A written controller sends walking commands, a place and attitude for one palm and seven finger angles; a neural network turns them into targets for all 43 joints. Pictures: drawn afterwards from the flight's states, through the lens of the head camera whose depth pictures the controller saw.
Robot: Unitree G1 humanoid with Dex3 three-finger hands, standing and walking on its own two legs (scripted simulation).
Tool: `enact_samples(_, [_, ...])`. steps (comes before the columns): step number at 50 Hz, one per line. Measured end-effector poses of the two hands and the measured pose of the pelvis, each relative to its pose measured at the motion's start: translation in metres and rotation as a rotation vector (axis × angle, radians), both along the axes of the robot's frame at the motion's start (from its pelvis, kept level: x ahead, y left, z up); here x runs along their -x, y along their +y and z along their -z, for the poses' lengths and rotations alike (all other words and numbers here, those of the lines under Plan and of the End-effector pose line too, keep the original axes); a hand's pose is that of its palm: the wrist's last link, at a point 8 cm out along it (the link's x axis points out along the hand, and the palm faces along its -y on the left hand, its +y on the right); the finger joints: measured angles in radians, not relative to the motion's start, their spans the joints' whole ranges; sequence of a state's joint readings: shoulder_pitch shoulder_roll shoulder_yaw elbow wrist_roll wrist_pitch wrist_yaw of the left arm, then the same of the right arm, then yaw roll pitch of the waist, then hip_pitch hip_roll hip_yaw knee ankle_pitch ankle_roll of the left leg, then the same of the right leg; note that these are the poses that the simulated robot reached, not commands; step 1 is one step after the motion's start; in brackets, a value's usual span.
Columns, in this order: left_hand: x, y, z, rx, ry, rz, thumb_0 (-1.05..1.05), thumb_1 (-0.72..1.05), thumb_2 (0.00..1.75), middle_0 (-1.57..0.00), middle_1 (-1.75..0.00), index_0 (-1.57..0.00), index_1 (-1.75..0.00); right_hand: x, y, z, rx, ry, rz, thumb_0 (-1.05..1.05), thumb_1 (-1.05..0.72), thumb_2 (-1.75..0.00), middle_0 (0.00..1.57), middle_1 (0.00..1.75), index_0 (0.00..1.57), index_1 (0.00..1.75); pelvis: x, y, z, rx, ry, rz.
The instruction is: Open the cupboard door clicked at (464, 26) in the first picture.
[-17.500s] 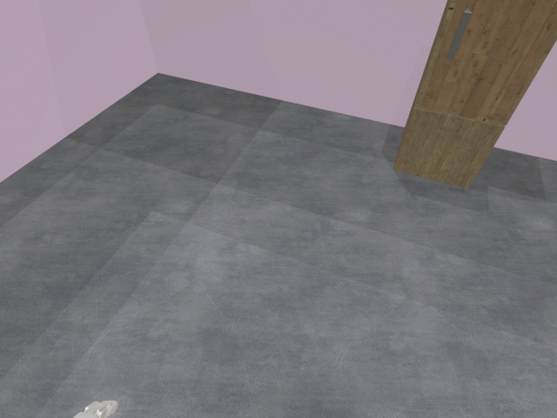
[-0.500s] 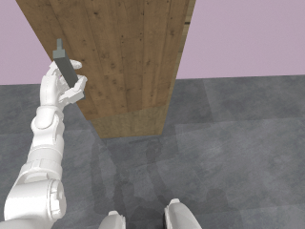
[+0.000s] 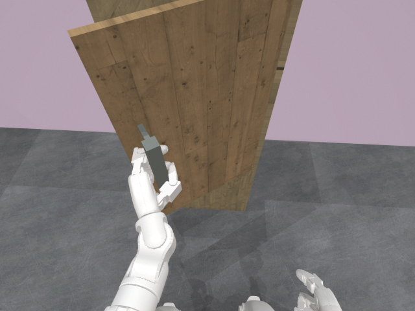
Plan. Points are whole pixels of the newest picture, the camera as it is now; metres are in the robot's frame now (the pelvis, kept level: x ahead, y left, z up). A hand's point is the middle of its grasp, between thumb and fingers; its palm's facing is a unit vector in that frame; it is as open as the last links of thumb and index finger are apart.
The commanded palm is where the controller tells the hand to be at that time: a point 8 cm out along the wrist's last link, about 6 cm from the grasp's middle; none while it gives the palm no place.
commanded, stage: pull the door open along its arc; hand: left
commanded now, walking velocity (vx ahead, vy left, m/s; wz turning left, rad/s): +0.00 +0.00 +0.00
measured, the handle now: (154, 161) +0.40 +0.12 +0.04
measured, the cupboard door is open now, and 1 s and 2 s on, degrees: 34 46 49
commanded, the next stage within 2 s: open thumb and fingers to let go in 0.22 s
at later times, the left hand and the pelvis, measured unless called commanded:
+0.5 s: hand (193, 202) +0.31 +0.04 +0.05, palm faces +0.34 -0.94 -0.06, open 6.9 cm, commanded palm +0.25 +0.07 +0.04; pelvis -0.01 -0.02 +0.00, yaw +2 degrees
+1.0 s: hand (194, 203) +0.30 +0.04 +0.05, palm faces +0.30 -0.95 -0.04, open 14.3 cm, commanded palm +0.26 +0.07 +0.04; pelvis -0.03 -0.01 -0.01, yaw +1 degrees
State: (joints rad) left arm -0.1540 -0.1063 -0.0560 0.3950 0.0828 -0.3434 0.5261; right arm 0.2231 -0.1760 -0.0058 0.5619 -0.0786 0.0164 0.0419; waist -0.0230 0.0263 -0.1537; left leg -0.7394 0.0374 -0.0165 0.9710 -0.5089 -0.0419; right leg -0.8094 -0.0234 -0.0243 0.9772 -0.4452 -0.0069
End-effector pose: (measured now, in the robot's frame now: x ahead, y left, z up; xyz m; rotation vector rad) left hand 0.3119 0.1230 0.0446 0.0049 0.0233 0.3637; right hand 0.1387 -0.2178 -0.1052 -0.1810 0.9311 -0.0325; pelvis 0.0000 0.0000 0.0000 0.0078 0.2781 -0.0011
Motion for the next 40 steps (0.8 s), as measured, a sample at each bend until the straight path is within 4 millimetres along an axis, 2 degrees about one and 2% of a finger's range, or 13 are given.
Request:
enact_samples(12, [0.046,-0.043,-0.005,-0.025,0.032,0.124,0.03,0.64,0.69,-0.30,-1.30,-0.33,-1.33,-0.017,-0.011,-0.011,-0.013,-0.084,-0.005,0.01,-0.91,-0.90,0.20,0.30,0.20,0.30,-0.004,-0.013,-0.003,-0.005,-0.039,-0.011])
enact_samples(15, [0.052,-0.052,-0.006,-0.040,0.038,0.154,0.03,0.63,0.69,-0.30,-1.30,-0.34,-1.33,-0.022,-0.012,-0.014,-0.020,-0.116,-0.006,0.01,-0.91,-0.90,0.20,0.30,0.20,0.30,-0.004,-0.016,-0.003,-0.006,-0.048,-0.014])
enact_samples(19, [0.050,-0.053,-0.005,-0.055,0.030,0.117,0.03,0.62,0.72,-0.32,-1.31,-0.36,-1.33,-0.029,-0.012,-0.011,-0.015,-0.134,-0.029,0.01,-0.91,-0.90,0.20,0.30,0.20,0.30,0.001,-0.019,0.000,-0.009,-0.053,-0.023])
enact_samples(24, [0.045,-0.043,-0.005,-0.043,0.028,0.031,0.02,0.55,0.73,-0.36,-1.31,-0.37,-1.33,-0.031,-0.010,-0.004,-0.018,-0.125,-0.060,0.01,-0.91,-0.90,0.20,0.30,0.20,0.30,0.008,-0.023,0.002,-0.016,-0.049,-0.031])
enact_samples(31, [0.051,-0.035,-0.014,-0.045,-0.017,0.004,0.02,0.32,0.65,-0.36,-1.29,-0.35,-1.28,-0.020,-0.009,0.000,-0.022,-0.109,-0.070,0.01,-0.91,-0.90,0.20,0.30,0.20,0.30,0.015,-0.023,0.003,-0.017,-0.049,-0.039])
enact_samples(40, [0.053,-0.037,-0.011,-0.034,-0.030,0.038,0.01,-0.18,0.44,-0.32,-1.23,-0.30,-1.22,0.003,-0.014,0.004,0.008,-0.090,-0.046,0.01,-0.91,-0.90,0.20,0.30,0.20,0.30,0.027,-0.017,0.005,-0.013,-0.058,-0.035])
